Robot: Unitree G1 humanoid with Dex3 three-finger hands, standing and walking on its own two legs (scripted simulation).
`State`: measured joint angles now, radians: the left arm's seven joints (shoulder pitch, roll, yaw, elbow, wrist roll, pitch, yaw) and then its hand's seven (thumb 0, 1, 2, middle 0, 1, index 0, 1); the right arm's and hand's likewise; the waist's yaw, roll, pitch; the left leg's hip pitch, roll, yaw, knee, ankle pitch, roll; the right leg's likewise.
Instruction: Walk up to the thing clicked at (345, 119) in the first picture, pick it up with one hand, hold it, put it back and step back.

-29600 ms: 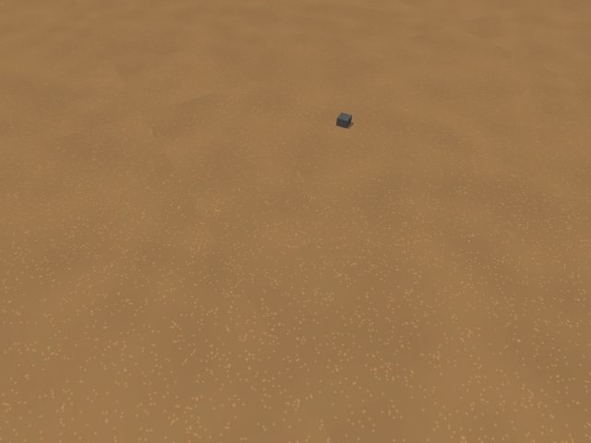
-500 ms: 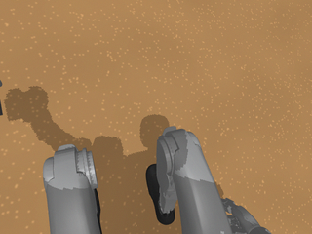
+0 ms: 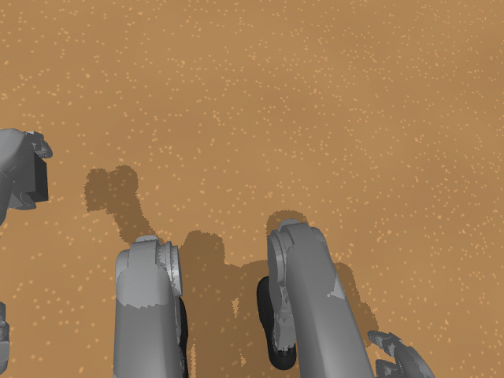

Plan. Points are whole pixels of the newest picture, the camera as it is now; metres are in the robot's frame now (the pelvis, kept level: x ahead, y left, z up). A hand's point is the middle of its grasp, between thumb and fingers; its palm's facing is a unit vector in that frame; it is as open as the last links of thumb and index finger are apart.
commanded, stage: lift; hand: left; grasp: from above
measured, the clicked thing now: (18, 179) +0.43 +0.34 -0.15
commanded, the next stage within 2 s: hold in 1.26 s
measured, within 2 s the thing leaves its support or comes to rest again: neither
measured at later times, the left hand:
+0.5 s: hand out of the picture +0.36 +0.29 +0.08, palm faces -0.42 -0.12 -0.90, open 9.4 cm
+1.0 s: hand out of the picture +0.35 +0.26 +0.23, palm faces -0.43 -0.11 -0.90, open 9.4 cm
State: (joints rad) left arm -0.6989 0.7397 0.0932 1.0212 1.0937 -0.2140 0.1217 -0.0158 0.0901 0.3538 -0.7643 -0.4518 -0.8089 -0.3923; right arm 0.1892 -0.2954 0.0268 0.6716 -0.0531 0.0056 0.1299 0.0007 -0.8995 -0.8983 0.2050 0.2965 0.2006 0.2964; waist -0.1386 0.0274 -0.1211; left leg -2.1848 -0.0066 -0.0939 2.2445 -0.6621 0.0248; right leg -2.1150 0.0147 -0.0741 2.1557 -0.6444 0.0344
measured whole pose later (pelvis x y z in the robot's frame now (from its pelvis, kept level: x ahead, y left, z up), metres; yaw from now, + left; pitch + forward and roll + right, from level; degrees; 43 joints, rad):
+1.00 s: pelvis +0.05 +0.00 +0.31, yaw +4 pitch +15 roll -2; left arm -0.30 0.43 -0.14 0.76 1.01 -0.01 0.12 -0.03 0.11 0.34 -0.75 -0.46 -0.79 -0.42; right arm 0.26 -0.26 -0.02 0.72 0.04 -0.05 -0.04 0.01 -0.89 -0.90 0.20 0.30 0.20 0.30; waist -0.06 0.04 -0.13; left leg -0.92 0.02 -0.01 1.14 -0.47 0.01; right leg -0.90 0.03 0.01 1.09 -0.44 0.01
